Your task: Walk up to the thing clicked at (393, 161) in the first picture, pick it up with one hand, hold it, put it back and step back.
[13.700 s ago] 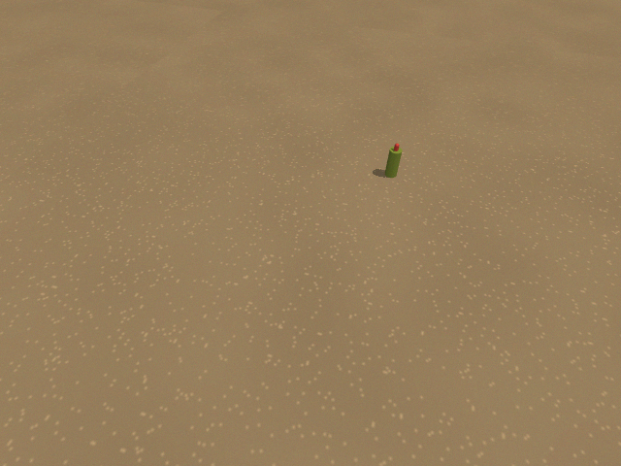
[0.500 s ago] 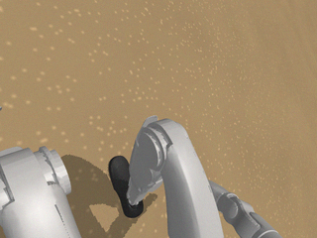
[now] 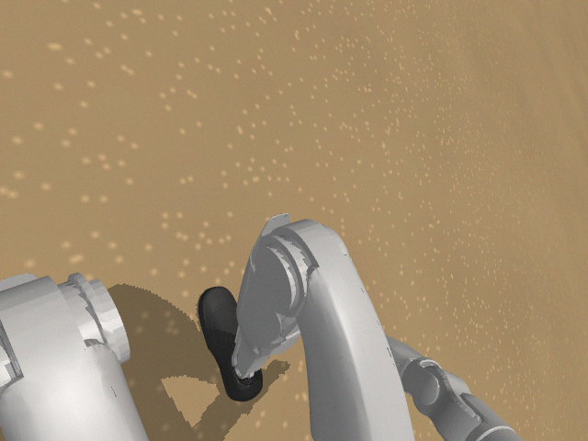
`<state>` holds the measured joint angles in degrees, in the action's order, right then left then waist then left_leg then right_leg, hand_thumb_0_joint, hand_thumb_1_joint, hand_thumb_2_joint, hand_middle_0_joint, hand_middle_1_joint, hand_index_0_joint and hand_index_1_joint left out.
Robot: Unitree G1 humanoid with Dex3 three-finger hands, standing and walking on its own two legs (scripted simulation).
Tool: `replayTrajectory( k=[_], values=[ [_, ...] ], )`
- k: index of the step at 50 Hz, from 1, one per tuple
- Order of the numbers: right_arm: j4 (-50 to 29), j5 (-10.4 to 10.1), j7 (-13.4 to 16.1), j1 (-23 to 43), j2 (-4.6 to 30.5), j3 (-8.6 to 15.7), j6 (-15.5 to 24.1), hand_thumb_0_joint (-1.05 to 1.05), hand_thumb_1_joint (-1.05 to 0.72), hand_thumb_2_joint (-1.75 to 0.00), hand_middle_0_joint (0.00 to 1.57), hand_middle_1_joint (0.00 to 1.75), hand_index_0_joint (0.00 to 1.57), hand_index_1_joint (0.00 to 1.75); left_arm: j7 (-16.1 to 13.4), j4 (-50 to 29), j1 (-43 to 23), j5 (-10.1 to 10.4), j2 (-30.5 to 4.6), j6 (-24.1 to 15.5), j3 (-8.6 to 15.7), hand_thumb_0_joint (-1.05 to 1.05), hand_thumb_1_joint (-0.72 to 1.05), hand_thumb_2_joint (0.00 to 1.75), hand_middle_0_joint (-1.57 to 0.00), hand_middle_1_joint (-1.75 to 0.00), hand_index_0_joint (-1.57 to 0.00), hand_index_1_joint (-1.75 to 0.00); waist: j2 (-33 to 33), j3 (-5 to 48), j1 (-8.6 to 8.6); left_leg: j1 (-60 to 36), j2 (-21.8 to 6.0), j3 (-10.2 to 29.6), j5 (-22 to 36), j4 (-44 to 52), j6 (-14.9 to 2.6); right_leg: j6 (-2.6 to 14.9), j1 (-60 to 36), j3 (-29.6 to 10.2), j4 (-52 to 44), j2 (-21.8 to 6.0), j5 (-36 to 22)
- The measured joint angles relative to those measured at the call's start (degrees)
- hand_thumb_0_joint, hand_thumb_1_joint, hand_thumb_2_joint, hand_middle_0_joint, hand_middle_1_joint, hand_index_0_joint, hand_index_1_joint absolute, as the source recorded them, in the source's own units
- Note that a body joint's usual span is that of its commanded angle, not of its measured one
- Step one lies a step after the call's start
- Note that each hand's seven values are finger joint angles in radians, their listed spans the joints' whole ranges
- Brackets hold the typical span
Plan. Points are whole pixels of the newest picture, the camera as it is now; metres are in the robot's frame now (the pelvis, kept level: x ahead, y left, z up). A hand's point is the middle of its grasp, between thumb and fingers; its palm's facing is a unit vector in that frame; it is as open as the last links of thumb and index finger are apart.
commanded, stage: settle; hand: left
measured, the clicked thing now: out of the picture +0.45 +0.26 -0.20
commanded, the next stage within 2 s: lift in 1.82 s
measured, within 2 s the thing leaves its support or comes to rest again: leaves its support in 0.24 s
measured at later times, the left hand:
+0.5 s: hand out of the picture +0.44 +0.28 -0.12, palm faces +0.26 -0.97 -0.05, open 9.1 cm
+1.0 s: hand out of the picture +0.43 +0.29 -0.02, palm faces +0.25 -0.97 -0.07, open 9.1 cm
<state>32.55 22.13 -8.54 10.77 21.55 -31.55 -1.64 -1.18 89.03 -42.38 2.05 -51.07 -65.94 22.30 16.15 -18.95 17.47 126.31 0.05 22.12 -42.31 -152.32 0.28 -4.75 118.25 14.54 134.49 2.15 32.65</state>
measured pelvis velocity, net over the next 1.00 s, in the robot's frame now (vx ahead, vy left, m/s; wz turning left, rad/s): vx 0.02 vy -0.01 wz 0.13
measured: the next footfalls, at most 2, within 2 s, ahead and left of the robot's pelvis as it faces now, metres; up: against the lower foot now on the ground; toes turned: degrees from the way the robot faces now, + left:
none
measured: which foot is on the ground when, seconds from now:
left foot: down 0.00-1.00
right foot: down 0.00-1.00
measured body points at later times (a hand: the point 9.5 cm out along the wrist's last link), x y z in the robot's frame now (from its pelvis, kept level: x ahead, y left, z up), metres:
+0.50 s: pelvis +0.00 +0.00 +0.01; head +0.22 +0.18 +0.36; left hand +0.42 +0.33 -0.12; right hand +0.17 -0.25 -0.03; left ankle +0.08 +0.12 -0.26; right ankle +0.15 -0.13 -0.26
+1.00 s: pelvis +0.02 -0.01 +0.04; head +0.21 +0.12 +0.43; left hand +0.41 +0.34 -0.02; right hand +0.20 -0.25 -0.05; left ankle +0.08 +0.12 -0.26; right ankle +0.15 -0.13 -0.26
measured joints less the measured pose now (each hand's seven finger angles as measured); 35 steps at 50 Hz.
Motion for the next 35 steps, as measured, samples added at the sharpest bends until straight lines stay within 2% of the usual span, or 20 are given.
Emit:
replayTrajectory(
  k=[8,15,20,24,30,35],
  values=[
    [0.0,-0.3,0.0,0.0,-0.1,0.3,-0.1,-0.01,-0.91,-0.90,0.21,0.30,0.21,0.30,0.6,-2.3,0.5,0.3,1.2,1.3,0.1,-0.05,-0.25,0.95,-0.74,-1.06,-0.79,-1.11,0.0,-0.1,-0.32,-0.1,0.1,0.0,0.1,0.4,0.18,0.00,-0.1,0.0,-0.2,-0.1,0.0],
    [0.2,-0.9,0.0,-1.2,-0.5,2.1,-0.6,-0.01,-0.92,-0.90,0.21,0.30,0.21,0.30,1.2,-9.0,2.4,-0.7,4.2,3.7,1.0,-0.06,-0.33,1.01,-0.77,-1.12,-0.82,-1.17,-0.8,0.7,-1.30,-0.2,0.1,-0.6,0.4,1.0,0.28,0.42,-0.1,-0.3,-0.3,-0.4,0.1],
    [0.5,-2.2,-0.2,-3.0,-1.0,4.5,-1.0,-0.01,-0.92,-0.90,0.21,0.30,0.21,0.30,1.4,-14.8,3.5,-0.2,6.3,6.7,0.9,-0.06,-0.33,1.01,-0.77,-1.12,-0.82,-1.17,-2.4,2.9,-1.89,0.1,0.1,-1.8,0.6,2.1,0.13,0.50,0.4,-1.1,-0.6,-0.9,0.4],
    [0.8,-3.7,-0.2,-4.7,-1.2,7.0,-1.3,-0.01,-0.92,-0.90,0.21,0.30,0.21,0.30,2.3,-18.9,4.2,0.0,7.6,9.9,-0.5,-0.06,-0.33,1.01,-0.77,-1.11,-0.82,-1.17,-4.4,5.4,-2.52,0.5,0.0,-3.0,0.9,3.3,-0.16,0.78,0.9,-1.9,-1.1,-1.3,0.6],
    [1.2,-6.8,-0.2,-7.8,-1.2,11.0,-1.8,0.00,-0.91,-0.90,0.21,0.30,0.21,0.30,4.5,-25.0,5.9,1.4,11.2,15.3,-3.0,-0.06,-0.33,1.01,-0.77,-1.11,-0.82,-1.17,-7.7,9.8,-4.22,1.3,-0.1,-5.4,1.4,5.4,-0.73,1.36,1.9,-3.5,-1.8,-1.9,1.2],
    [1.7,-9.4,0.1,-10.0,-1.7,14.2,-2.1,0.00,-0.91,-0.90,0.21,0.30,0.21,0.30,5.7,-28.9,6.6,2.3,14.5,19.4,-3.7,-0.06,-0.33,1.02,-0.78,-1.10,-0.83,-1.16,-9.6,13.0,-5.67,1.8,-0.1,-7.4,2.0,7.3,-1.00,1.66,2.9,-4.9,-2.2,-2.6,1.5]
  ],
)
